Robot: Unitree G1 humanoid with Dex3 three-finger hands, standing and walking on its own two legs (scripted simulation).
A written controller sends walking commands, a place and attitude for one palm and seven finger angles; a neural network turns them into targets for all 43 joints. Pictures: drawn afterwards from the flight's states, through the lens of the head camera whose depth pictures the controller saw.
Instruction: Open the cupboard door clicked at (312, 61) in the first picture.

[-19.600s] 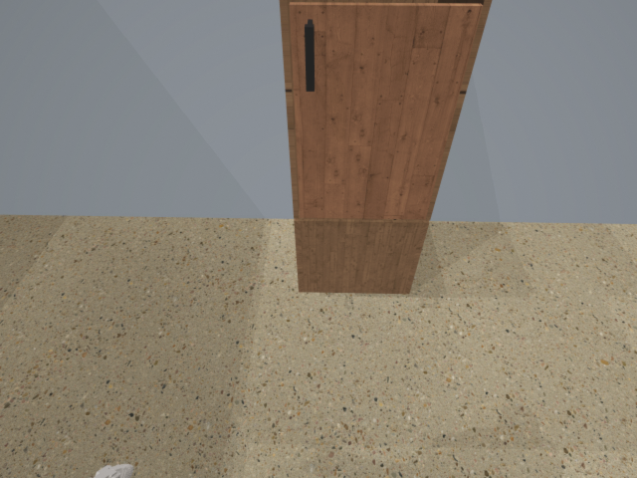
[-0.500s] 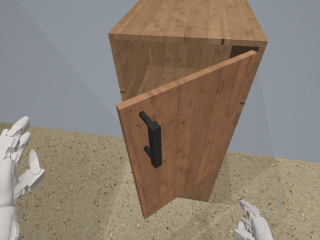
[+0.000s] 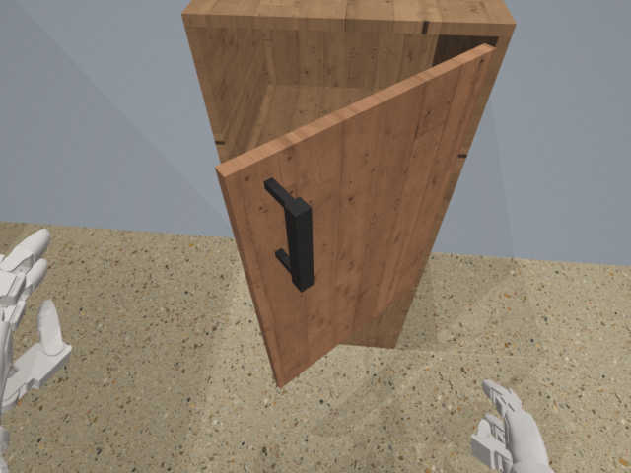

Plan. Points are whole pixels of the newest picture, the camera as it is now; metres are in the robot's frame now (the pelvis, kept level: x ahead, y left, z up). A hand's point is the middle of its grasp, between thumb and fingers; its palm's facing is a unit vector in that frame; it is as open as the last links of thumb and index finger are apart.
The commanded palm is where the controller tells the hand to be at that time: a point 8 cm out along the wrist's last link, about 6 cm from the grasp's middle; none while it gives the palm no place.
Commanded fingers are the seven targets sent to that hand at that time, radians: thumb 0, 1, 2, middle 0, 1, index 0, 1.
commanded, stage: step back with the hand held close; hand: left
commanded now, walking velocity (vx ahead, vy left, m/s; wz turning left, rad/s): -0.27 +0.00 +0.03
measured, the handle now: (289, 238) +0.33 +0.06 +0.15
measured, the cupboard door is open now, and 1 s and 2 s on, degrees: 43 43 43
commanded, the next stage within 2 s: stop stepping back and stand still in 0.68 s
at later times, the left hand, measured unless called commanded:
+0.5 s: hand out of the picture +0.10 +0.29 +0.16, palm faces +0.48 -0.77 -0.42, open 7.4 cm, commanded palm +0.03 +0.34 +0.18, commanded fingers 0.00 0.90 0.90 -0.20 -0.30 -0.20 -0.30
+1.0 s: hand out of the picture +0.01 +0.29 +0.16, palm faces +0.38 -0.82 -0.43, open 7.4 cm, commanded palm -0.06 +0.33 +0.18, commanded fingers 0.00 0.90 0.90 -0.20 -0.30 -0.20 -0.30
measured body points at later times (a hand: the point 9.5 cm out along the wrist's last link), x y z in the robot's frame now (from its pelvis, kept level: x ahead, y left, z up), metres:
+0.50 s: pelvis -0.10 +0.03 -0.03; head -0.09 +0.05 +0.42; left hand +0.07 +0.33 +0.18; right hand +0.07 -0.21 -0.10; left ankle +0.02 +0.10 -0.74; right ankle +0.00 -0.12 -0.73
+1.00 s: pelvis -0.21 +0.04 -0.01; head -0.20 +0.06 +0.44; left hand -0.02 +0.34 +0.18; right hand -0.05 -0.21 -0.08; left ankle -0.13 +0.09 -0.74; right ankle -0.29 -0.09 -0.71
